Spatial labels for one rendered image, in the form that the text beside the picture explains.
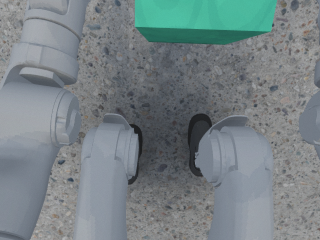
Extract robot shin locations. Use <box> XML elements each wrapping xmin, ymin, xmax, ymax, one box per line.
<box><xmin>194</xmin><ymin>115</ymin><xmax>274</xmax><ymax>178</ymax></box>
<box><xmin>81</xmin><ymin>113</ymin><xmax>133</xmax><ymax>179</ymax></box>

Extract robot right upper arm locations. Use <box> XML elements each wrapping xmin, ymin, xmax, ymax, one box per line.
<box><xmin>298</xmin><ymin>91</ymin><xmax>320</xmax><ymax>160</ymax></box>

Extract right robot shin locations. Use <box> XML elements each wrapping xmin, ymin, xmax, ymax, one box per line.
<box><xmin>194</xmin><ymin>115</ymin><xmax>274</xmax><ymax>178</ymax></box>

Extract carton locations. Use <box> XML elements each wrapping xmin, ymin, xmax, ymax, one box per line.
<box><xmin>135</xmin><ymin>0</ymin><xmax>277</xmax><ymax>45</ymax></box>

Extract robot left upper arm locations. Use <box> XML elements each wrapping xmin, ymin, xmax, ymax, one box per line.
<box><xmin>0</xmin><ymin>81</ymin><xmax>82</xmax><ymax>240</ymax></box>

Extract robot left forearm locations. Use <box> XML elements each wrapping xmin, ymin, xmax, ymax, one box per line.
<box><xmin>0</xmin><ymin>0</ymin><xmax>90</xmax><ymax>90</ymax></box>

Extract left robot shin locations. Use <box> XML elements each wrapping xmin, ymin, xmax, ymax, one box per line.
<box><xmin>81</xmin><ymin>113</ymin><xmax>133</xmax><ymax>179</ymax></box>

